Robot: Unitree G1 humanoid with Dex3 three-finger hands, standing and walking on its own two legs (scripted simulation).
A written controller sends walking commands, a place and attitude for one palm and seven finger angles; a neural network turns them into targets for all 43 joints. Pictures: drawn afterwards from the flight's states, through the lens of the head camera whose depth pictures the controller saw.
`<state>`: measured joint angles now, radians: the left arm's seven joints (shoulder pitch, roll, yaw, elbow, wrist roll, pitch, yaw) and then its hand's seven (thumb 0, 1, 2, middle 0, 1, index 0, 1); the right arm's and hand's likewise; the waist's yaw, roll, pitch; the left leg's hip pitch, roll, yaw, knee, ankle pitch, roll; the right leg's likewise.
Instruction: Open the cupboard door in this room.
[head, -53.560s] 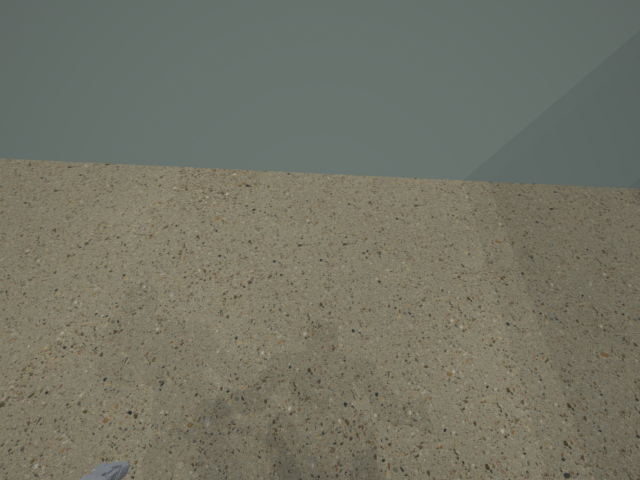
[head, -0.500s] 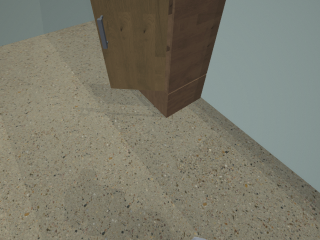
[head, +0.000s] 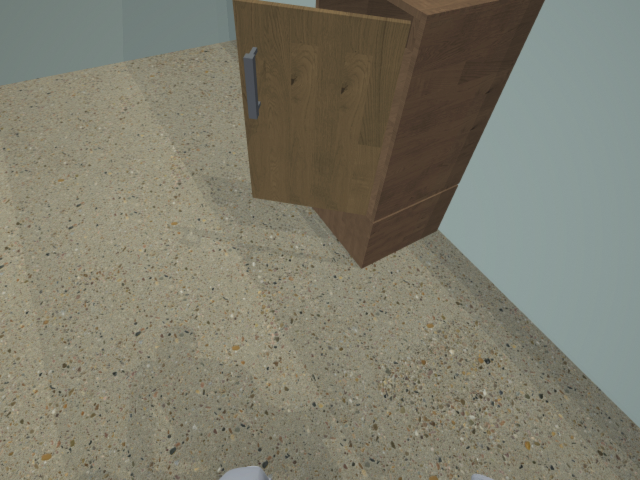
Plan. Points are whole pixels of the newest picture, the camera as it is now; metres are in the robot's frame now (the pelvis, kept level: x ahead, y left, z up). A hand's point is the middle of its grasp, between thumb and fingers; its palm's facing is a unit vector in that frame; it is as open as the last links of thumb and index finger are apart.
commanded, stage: take the last steps up to it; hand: left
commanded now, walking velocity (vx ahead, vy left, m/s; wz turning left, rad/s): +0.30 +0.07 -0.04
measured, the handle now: (253, 83) +0.93 +0.25 -0.03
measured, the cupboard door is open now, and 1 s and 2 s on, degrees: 49 49 49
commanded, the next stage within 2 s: come to a stop and stand still in 0.70 s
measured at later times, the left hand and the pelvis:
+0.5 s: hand (209, 400) +0.23 +0.18 -0.14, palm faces +0.04 -0.98 -0.21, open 7.2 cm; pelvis +0.17 +0.00 +0.02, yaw +0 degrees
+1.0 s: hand (206, 316) +0.38 +0.23 -0.17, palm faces +0.00 -0.98 -0.20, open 7.3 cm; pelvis +0.32 +0.05 +0.01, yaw -2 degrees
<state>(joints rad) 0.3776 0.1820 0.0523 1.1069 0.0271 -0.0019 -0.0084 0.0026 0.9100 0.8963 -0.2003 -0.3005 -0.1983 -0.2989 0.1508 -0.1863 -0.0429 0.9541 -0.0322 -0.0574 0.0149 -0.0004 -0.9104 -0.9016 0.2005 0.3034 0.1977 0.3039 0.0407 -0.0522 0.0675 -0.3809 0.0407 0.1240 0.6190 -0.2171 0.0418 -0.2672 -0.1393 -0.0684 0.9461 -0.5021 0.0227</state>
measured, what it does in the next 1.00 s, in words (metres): walks ahead: right foot, then left foot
